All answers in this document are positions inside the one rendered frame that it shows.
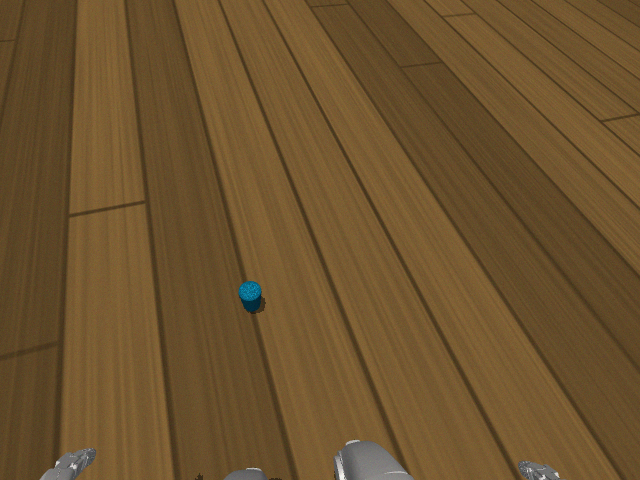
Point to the cup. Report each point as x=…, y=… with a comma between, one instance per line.
x=250, y=295

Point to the left robot hand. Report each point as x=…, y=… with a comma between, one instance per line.
x=69, y=466

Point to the right robot hand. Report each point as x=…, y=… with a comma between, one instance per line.
x=534, y=471

